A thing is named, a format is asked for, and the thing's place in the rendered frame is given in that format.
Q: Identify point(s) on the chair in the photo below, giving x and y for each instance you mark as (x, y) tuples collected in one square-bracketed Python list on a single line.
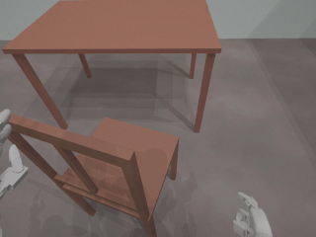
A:
[(122, 165)]

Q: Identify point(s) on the robot left hand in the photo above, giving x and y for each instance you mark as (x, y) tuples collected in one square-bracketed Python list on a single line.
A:
[(12, 177)]

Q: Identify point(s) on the robot right hand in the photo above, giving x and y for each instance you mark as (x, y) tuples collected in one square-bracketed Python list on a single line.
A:
[(255, 221)]

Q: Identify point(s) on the table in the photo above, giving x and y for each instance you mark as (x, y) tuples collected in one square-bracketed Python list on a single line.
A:
[(119, 27)]

